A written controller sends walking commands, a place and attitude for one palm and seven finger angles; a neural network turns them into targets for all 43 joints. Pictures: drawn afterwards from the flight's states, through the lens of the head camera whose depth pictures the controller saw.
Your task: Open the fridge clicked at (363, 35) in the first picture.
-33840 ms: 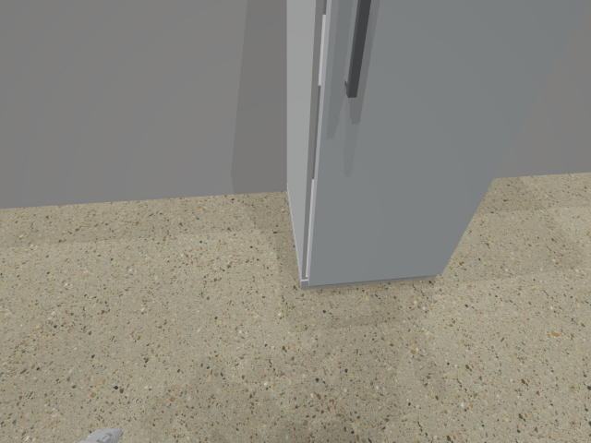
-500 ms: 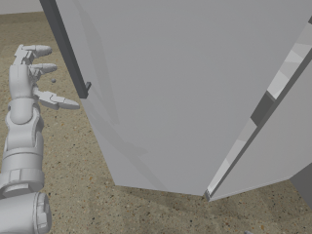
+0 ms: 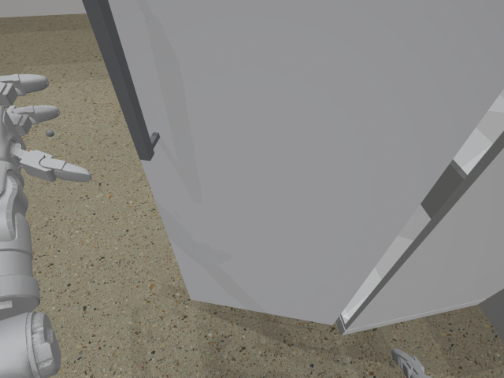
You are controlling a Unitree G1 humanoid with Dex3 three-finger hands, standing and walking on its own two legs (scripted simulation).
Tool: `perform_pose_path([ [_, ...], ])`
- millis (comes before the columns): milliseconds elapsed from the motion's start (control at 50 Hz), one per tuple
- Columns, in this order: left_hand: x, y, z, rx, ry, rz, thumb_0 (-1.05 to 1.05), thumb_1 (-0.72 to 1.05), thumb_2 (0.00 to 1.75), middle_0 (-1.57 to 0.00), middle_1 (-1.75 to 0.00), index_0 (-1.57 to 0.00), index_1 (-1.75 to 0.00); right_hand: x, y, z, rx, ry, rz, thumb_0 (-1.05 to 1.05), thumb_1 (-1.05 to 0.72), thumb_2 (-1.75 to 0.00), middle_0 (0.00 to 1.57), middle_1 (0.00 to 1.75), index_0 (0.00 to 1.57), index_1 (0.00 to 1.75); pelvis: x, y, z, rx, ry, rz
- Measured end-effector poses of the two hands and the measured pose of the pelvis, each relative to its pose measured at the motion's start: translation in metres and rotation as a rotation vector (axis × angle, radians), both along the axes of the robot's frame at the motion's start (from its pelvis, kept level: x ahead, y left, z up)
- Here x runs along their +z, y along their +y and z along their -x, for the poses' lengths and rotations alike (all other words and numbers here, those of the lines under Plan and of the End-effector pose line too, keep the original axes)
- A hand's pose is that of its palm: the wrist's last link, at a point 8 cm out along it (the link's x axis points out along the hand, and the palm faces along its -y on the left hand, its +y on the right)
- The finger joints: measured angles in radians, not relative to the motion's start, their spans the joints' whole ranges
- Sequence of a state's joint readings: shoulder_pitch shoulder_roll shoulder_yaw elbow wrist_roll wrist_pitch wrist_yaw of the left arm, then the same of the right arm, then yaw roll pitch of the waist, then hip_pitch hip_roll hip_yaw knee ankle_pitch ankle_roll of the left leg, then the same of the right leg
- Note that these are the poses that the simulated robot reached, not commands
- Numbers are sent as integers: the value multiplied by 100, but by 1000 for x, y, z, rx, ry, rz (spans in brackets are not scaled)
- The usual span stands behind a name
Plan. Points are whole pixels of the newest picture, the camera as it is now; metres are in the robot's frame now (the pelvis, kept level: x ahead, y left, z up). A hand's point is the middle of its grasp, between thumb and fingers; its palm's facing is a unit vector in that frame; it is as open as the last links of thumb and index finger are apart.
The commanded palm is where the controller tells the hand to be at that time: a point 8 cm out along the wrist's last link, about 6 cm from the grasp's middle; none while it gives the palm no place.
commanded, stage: slip the hand off the handle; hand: left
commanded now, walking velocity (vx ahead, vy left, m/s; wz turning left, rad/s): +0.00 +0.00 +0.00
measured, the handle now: (123, 57) +0.45 +0.21 +0.28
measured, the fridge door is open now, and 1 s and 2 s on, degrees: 69 69 69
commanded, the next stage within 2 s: draw the hand back to the body in 0.78 s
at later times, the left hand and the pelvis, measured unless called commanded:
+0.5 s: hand (19, 170) +0.32 +0.32 +0.19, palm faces +0.37 -0.91 -0.17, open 14.7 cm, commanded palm +0.27 +0.36 +0.20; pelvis -0.02 +0.01 +0.00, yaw +0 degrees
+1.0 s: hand out of the picture +0.26 +0.32 +0.19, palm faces +0.33 -0.94 -0.05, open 14.7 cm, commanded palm +0.21 +0.34 +0.20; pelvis -0.02 -0.01 +0.00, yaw +2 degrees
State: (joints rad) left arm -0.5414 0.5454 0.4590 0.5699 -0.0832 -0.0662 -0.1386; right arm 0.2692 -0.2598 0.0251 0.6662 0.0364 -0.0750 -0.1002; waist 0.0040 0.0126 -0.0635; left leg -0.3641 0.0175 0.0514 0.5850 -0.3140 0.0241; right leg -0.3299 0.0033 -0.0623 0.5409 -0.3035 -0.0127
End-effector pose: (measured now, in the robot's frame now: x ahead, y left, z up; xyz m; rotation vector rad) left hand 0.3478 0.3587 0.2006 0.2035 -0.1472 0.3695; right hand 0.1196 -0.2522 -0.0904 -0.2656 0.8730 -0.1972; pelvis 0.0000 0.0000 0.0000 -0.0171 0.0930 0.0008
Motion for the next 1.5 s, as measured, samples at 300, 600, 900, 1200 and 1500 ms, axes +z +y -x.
perform_pose_path([
  [300,0,13,25,-58,-34,-8,-1,-55,20,-25,-115,-25,-115,-9,-9,53,-83,83,4,1,-90,-90,20,30,20,30,-1,4,6,-25,-1,3],
  [600,4,1,88,-14,-72,-19,-1,-55,20,-25,-115,-25,-115,13,21,-16,48,-156,-28,2,-90,-90,20,30,20,30,0,4,18,4,-58,0],
  [900,1,-8,133,16,-57,-22,-1,-55,20,-26,-115,-25,-115,25,30,-47,133,-249,-55,1,-90,-90,20,30,20,30,2,-7,17,20,-95,-7],
  [1200,6,-22,129,-229,53,134,-1,-55,20,-25,-115,-25,-115,33,14,-44,70,-338,-81,2,-90,-90,20,30,20,30,5,-11,10,10,-126,-9],
  [1500,-14,-24,173,44,57,-29,-1,-44,25,-25,-109,-24,-108,39,30,-56,196,-349,-53,2,-90,-90,20,30,20,30,4,-8,20,38,-137,-1],
])
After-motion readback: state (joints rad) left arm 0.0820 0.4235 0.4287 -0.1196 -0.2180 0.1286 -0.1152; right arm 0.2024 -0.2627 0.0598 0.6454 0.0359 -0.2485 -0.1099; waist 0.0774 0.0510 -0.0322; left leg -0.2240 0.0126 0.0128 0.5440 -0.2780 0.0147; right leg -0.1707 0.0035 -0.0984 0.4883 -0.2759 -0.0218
